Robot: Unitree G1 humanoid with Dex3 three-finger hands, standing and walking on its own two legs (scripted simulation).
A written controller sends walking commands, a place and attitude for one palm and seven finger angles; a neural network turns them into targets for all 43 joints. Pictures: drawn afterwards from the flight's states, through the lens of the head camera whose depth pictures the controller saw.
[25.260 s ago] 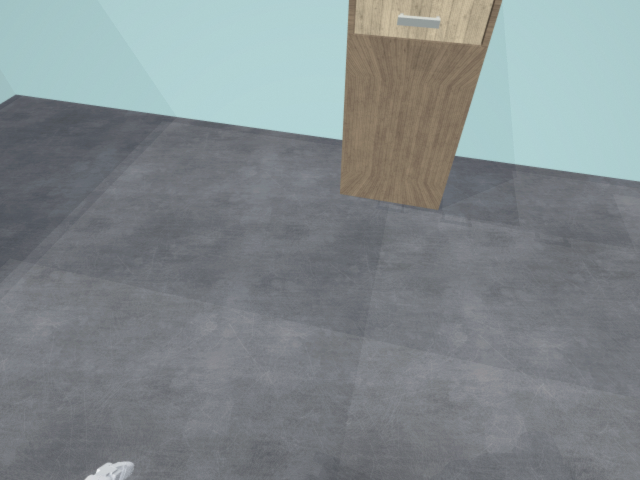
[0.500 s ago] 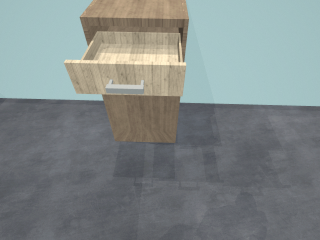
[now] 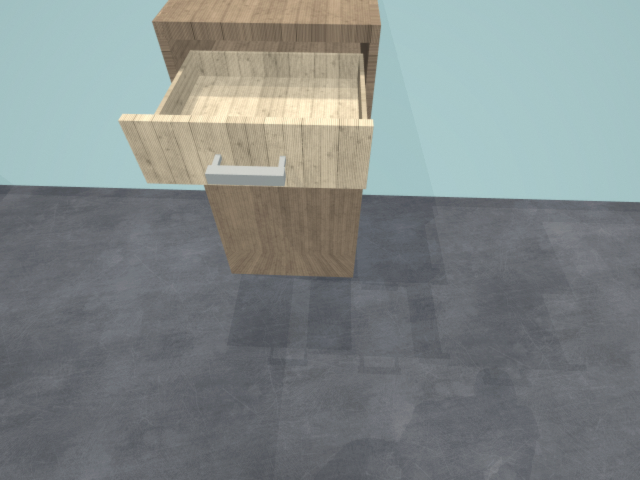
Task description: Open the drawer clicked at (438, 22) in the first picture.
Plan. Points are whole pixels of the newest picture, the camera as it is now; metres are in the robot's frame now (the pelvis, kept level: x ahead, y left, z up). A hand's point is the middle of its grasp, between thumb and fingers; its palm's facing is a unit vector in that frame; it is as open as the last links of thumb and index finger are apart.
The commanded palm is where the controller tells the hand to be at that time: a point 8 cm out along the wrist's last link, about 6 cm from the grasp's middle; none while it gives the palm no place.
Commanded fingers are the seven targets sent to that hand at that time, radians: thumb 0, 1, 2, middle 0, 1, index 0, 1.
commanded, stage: look to check the result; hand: left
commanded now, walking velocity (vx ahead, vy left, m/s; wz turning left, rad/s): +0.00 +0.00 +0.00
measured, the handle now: (248, 167) +0.59 +0.16 +0.03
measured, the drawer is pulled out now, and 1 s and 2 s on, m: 0.30 0.30 0.30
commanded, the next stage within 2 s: stand and wait in 0.16 s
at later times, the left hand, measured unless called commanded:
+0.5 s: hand out of the picture +0.03 +0.17 -0.17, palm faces +0.02 -0.98 -0.20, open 7.4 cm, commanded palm none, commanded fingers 0.00 0.90 0.90 -0.20 -0.30 -0.20 -0.30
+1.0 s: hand out of the picture +0.02 +0.17 -0.17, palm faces +0.02 -0.98 -0.20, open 7.4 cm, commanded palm none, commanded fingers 0.00 0.90 0.90 -0.20 -0.30 -0.20 -0.30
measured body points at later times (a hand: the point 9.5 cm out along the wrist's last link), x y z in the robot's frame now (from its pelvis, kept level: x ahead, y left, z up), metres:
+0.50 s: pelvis +0.01 +0.00 +0.00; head +0.03 -0.01 +0.45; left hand +0.03 +0.22 -0.16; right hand +0.02 -0.23 -0.16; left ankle +0.04 +0.12 -0.74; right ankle -0.01 -0.10 -0.74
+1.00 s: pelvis +0.02 +0.00 +0.00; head +0.04 -0.01 +0.45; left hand +0.02 +0.22 -0.16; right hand +0.02 -0.22 -0.16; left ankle +0.04 +0.12 -0.74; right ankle -0.01 -0.10 -0.74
